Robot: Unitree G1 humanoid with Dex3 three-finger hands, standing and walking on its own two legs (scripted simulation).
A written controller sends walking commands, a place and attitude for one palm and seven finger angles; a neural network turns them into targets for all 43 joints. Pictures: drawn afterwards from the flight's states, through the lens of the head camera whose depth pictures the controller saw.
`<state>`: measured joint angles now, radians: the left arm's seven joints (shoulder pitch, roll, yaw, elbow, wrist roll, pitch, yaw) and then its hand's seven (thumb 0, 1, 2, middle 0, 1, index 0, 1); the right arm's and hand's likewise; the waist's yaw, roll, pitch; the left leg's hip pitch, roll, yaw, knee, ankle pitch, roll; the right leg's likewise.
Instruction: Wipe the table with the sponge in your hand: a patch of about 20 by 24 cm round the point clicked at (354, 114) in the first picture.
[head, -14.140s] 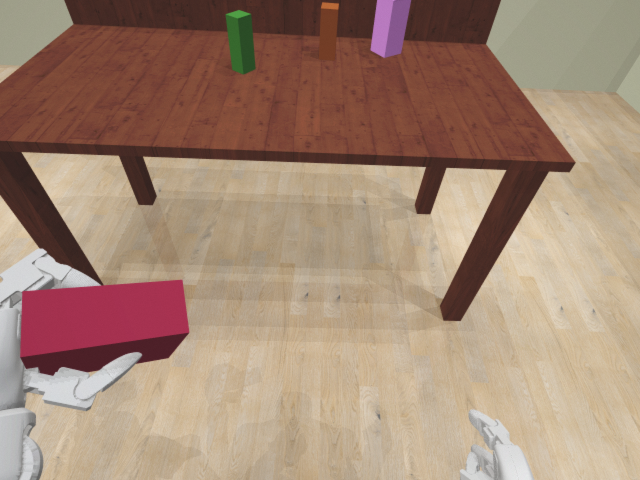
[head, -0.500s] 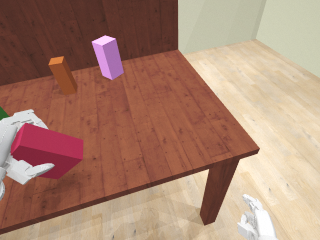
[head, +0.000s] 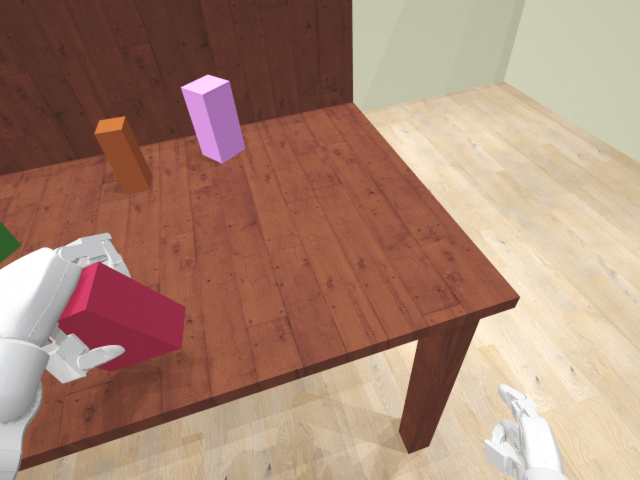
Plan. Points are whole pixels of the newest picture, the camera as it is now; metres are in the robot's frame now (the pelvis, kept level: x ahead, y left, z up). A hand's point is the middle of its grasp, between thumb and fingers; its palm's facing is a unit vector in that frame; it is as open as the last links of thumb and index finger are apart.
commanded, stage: turn the palm down, sponge in hand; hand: left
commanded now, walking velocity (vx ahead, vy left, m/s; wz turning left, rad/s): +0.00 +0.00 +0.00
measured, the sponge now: (120, 328) +0.23 +0.26 +0.12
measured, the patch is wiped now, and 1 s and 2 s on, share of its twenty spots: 0.00 0.00 0.00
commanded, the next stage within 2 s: move the sponge above the wiping area in 1.06 s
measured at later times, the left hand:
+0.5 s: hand (68, 284) +0.24 +0.30 +0.18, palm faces +0.17 -0.12 -0.98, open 9.3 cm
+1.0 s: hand (43, 266) +0.24 +0.31 +0.20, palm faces +0.23 -0.01 -0.97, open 9.3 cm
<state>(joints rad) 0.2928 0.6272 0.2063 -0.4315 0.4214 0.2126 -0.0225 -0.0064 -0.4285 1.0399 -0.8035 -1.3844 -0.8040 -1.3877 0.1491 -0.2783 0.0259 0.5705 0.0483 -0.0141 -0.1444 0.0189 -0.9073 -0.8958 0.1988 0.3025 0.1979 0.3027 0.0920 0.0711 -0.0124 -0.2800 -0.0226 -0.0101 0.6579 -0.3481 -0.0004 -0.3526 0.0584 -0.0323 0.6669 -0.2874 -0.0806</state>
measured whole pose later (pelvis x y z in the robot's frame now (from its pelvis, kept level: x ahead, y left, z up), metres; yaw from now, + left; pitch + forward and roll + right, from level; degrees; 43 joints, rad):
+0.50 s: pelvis +0.00 +0.03 +0.02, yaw +0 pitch -4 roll +1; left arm 0.13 0.63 0.00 -0.43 0.77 0.37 -0.09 0.00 -0.43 1.04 -0.81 -1.38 -0.81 -1.39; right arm 0.04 -0.24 0.09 0.62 0.04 0.04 -0.09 0.02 -0.90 -0.90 0.20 0.30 0.19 0.30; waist 0.14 0.08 0.02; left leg -0.13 -0.05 0.01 0.47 -0.26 0.04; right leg -0.21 0.03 0.00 0.49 -0.21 -0.04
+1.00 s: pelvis +0.00 +0.02 +0.02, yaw +0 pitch -5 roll +1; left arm 0.02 0.61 0.00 -0.31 0.85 0.49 -0.06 0.00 -0.43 1.04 -0.81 -1.38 -0.81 -1.39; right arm 0.00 -0.26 0.09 0.67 0.05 0.05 -0.06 0.02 -0.91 -0.90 0.20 0.30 0.24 0.33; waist 0.15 0.10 0.00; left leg -0.10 -0.04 0.00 0.42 -0.24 0.02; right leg -0.19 0.04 -0.01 0.46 -0.19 -0.06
